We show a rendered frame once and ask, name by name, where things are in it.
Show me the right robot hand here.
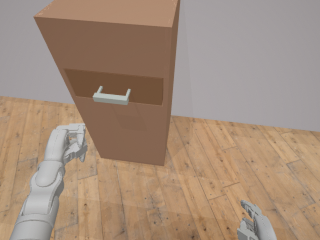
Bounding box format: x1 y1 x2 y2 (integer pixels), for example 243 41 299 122
237 200 277 240

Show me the handle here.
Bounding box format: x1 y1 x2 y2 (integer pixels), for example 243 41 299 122
93 86 131 105

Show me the drawer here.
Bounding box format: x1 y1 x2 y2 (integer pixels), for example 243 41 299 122
64 68 164 106

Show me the cabinet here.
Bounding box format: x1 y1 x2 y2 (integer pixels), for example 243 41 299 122
33 0 181 167

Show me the left robot forearm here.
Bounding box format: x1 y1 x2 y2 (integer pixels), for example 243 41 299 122
9 160 66 240

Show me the left robot hand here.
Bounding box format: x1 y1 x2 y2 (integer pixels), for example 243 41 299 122
43 123 88 166

